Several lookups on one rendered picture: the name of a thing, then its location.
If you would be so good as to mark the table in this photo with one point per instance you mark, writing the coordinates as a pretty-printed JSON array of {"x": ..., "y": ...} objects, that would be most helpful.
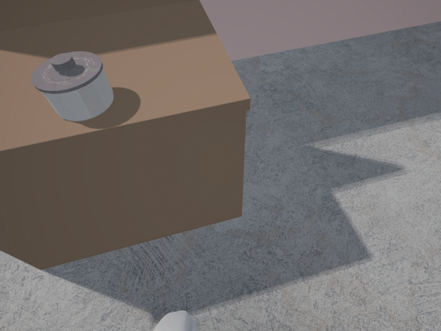
[{"x": 166, "y": 157}]

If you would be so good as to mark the robot left thigh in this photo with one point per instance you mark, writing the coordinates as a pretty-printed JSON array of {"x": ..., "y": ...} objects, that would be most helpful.
[{"x": 176, "y": 321}]

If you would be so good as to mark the knob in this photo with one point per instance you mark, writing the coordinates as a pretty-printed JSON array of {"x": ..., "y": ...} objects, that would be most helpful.
[{"x": 62, "y": 62}]

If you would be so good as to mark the lid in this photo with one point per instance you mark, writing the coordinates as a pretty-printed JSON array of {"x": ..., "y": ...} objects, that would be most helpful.
[{"x": 88, "y": 67}]

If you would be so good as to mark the pot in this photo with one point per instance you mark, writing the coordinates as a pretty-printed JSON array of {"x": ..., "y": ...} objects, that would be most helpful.
[{"x": 86, "y": 102}]

